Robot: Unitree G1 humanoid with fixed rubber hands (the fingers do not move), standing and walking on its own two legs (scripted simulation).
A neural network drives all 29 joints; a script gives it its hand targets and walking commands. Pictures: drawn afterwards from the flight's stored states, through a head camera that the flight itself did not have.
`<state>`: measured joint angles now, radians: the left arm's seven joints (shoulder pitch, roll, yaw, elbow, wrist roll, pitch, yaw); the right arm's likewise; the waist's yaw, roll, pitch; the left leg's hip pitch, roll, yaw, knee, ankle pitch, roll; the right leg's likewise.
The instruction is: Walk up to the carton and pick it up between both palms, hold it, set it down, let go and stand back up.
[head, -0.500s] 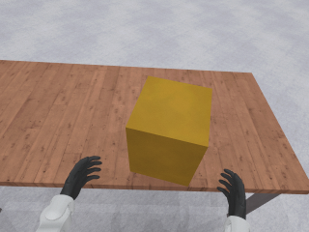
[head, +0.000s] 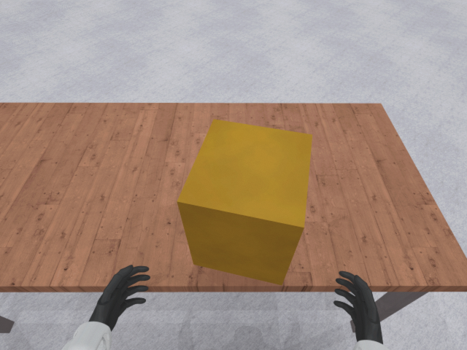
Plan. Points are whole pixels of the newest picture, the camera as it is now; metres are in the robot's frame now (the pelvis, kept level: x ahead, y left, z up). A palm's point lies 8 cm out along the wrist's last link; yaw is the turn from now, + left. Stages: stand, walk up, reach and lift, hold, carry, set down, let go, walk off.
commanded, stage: set down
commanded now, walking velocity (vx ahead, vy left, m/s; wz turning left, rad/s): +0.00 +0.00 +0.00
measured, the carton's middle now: (248, 204) +0.40 +0.01 -0.03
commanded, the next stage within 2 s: let go in 0.50 s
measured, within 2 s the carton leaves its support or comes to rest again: neither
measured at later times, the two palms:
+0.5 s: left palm (119, 334) +0.16 +0.23 -0.07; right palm (387, 346) +0.16 -0.22 -0.07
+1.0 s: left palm (132, 337) +0.15 +0.21 -0.08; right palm out of the picture +0.15 -0.24 -0.08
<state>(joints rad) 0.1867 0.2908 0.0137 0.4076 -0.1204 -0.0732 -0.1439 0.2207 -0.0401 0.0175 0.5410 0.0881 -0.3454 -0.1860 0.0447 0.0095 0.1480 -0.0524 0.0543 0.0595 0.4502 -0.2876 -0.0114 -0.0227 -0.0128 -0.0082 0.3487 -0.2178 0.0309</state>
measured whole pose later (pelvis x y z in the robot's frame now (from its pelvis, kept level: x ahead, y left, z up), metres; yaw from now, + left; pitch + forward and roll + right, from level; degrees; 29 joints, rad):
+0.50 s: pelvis -0.01 -0.01 +0.00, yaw -1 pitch -6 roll -1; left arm 0.20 0.24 0.01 0.50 -0.07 0.02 -0.07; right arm 0.20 -0.12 -0.01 0.63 0.03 -0.26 -0.07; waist 0.03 0.00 0.12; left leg -0.05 0.06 0.07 0.41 -0.26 -0.02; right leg -0.05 -0.01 0.01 0.36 -0.21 0.02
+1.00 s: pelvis +0.00 -0.01 +0.00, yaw -1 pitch -5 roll +0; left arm 0.19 0.18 0.01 0.54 -0.03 0.11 -0.01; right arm 0.19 -0.17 -0.04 0.68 -0.01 -0.19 -0.01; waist 0.02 0.01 0.11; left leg -0.05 0.06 0.08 0.38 -0.25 -0.02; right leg -0.07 -0.01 0.02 0.36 -0.22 0.02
